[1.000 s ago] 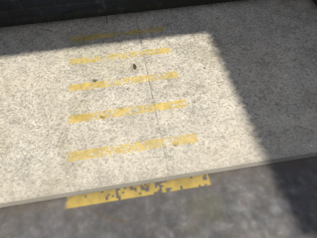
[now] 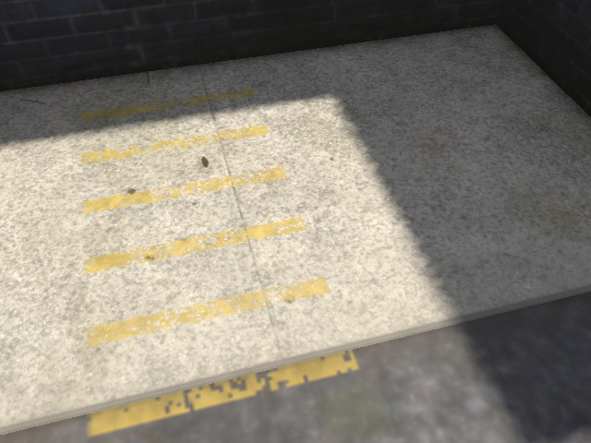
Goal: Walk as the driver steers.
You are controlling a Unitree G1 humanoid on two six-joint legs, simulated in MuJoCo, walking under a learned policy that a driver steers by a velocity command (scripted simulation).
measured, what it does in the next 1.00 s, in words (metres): walks ahead: right foot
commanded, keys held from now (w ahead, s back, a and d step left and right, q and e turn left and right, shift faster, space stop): no key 0.44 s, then w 0.56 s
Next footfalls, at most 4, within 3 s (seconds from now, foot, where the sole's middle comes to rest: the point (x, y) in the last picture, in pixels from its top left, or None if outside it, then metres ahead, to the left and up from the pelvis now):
0.78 right None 0.12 -0.12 -0.78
1.24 left None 0.46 0.02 -0.78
1.66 right None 0.46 -0.17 -0.78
2.26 right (388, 428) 0.56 -0.19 -0.78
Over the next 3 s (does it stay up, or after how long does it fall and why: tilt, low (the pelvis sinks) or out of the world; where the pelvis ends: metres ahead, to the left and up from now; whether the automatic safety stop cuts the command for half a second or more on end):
stays up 0.85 -0.01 0.00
